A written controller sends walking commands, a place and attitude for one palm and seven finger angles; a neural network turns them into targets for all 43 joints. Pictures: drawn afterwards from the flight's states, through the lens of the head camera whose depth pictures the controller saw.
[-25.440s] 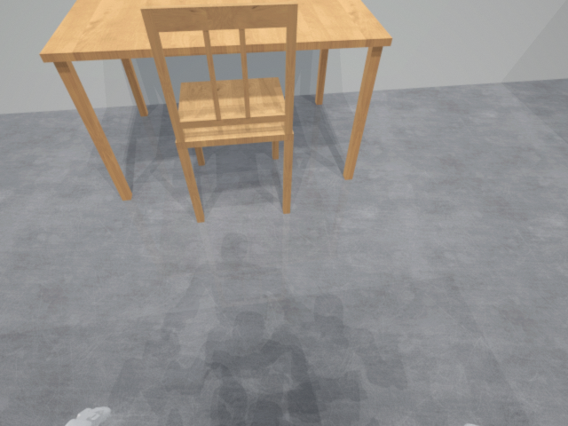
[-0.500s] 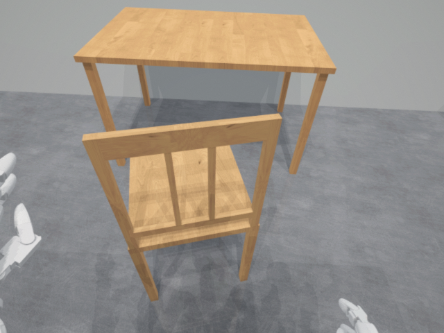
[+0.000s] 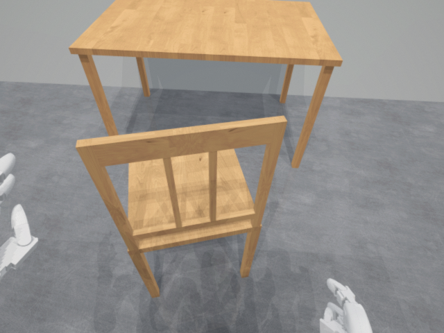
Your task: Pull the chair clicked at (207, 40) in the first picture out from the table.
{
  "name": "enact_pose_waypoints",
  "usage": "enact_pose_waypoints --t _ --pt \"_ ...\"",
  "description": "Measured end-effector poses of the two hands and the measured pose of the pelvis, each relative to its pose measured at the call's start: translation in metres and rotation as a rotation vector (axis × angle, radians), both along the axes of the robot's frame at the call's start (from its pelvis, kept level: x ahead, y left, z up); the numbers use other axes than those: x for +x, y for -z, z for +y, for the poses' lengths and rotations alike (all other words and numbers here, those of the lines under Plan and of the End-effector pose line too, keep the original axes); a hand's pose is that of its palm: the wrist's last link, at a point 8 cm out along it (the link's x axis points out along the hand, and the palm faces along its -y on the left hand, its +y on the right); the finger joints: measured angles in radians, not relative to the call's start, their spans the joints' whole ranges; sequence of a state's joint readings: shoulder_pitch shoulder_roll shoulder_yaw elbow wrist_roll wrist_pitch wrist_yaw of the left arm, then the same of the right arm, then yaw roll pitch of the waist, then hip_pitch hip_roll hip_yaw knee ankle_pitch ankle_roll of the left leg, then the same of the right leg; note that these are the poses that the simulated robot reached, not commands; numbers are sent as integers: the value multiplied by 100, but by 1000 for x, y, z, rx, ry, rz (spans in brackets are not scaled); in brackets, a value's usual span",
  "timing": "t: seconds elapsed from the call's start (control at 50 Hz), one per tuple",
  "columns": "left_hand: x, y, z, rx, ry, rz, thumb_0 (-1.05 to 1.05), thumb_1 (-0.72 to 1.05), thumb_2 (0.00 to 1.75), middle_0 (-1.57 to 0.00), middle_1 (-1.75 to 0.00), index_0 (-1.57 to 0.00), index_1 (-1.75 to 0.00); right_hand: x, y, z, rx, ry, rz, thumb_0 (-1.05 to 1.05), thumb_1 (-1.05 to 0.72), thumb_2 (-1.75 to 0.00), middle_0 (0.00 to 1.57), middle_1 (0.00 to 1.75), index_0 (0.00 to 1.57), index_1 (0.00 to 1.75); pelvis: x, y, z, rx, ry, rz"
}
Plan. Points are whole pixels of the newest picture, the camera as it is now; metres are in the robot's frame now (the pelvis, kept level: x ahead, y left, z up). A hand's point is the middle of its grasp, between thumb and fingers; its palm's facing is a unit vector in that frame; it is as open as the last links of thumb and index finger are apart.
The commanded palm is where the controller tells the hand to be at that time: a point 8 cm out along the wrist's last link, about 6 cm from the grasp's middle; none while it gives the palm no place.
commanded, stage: let the arm hang, fingers relaxed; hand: left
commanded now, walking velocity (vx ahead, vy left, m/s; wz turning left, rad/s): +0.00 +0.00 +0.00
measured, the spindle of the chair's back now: (173, 195) +0.45 +0.16 -0.09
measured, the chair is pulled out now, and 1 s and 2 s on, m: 0.57 0.57 0.57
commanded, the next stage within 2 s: look to check the result in 1.16 s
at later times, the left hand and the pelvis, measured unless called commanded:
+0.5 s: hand out of the picture -0.05 +0.17 -0.18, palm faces +0.07 -0.98 -0.20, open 7.0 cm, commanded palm none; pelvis -0.02 -0.02 -0.01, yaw +2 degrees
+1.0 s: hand out of the picture -0.04 +0.12 -0.18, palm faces +0.09 -0.99 -0.15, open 7.3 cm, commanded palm none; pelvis -0.02 -0.02 -0.01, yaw +2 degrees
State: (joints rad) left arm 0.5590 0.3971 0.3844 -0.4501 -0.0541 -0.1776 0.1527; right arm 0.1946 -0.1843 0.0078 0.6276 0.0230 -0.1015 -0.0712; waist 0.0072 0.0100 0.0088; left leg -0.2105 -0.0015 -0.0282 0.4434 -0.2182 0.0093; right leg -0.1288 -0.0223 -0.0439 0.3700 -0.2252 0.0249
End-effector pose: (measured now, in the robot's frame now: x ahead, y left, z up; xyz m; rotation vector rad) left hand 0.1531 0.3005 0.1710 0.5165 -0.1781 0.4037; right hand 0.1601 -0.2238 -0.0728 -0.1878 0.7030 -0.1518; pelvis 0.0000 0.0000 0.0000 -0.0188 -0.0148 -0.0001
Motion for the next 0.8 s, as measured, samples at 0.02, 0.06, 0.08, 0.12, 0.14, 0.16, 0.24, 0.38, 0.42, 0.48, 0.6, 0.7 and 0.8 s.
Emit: enact_pose_waypoints --t 0.02,0.06,0.08,0.12,0.14,0.16,0.24,0.38,0.42,0.48,0.6,0.7,0.8 --pt "0 0 0 -3 -1 0 1 89 90 -21 -30 -21 -30 1 -1 -1 -1 0 -2 2 -90 -90 20 30 20 30 0 0 0 0 0 0" --pt "1 0 -1 -7 -1 -1 1 89 90 -21 -30 -21 -30 2 -2 -2 -4 0 -6 2 -90 -90 20 30 20 30 0 0 -1 0 -1 -1" --pt "3 8 -1 -2 9 15 1 89 90 -21 -30 -21 -30 3 0 -3 6 -12 -15 2 -90 -90 20 30 20 30 -1 1 -1 0 -5 5" --pt "12 49 1 -49 8 170 0 89 90 -20 -30 -21 -30 1 11 -6 15 -52 20 1 -90 -90 20 30 20 30 -4 3 0 3 -19 19" --pt "15 79 2 -105 -8 281 0 89 90 -20 -30 -21 -30 -2 19 -8 17 -62 54 1 -90 -90 20 30 20 30 -6 5 1 5 -24 25" --pt "15 112 0 -169 -28 403 0 89 90 -20 -30 -20 -30 -6 26 -9 19 -67 90 1 -90 -90 20 30 20 30 -8 6 1 7 -27 28" --pt "-24 236 -36 -399 -67 898 0 90 90 -19 -29 -20 -30 -39 47 -11 27 -50 233 1 -91 -90 20 30 20 30 -12 10 -2 13 -27 17" --pt "-136 322 -88 -628 -158 1327 -3 101 89 -21 -30 -21 -30 -132 61 -19 2 17 536 1 -91 -90 20 30 20 30 -16 9 -13 4 -35 -2" --pt "-161 324 -85 -630 -190 1394 -4 102 89 -21 -30 -21 -30 -157 63 -21 1 36 616 1 -91 -90 20 30 20 30 -17 8 -15 -1 -39 -4" --pt "-195 323 -81 -627 -240 1485 -3 99 89 -20 -30 -21 -30 -187 67 -21 14 63 704 1 -91 -90 20 30 20 30 -18 7 -16 -3 -40 -6" --pt "-239 314 -82 -620 -313 1596 -1 94 89 -20 -30 -20 -30 -221 73 -16 54 88 789 1 -91 -90 20 30 20 30 -20 6 -17 2 -39 -5" --pt "-246 314 -91 -632 -319 1611 0 92 90 -20 -29 -20 -30 -226 78 -8 84 91 793 1 -91 -90 20 30 20 30 -20 7 -18 6 -35 -5" --pt "-232 318 -106 -653 -282 1572 0 91 90 -20 -29 -20 -30 -216 81 0 108 85 756 1 -91 -90 20 30 20 30 -20 7 -19 10 -32 -8"
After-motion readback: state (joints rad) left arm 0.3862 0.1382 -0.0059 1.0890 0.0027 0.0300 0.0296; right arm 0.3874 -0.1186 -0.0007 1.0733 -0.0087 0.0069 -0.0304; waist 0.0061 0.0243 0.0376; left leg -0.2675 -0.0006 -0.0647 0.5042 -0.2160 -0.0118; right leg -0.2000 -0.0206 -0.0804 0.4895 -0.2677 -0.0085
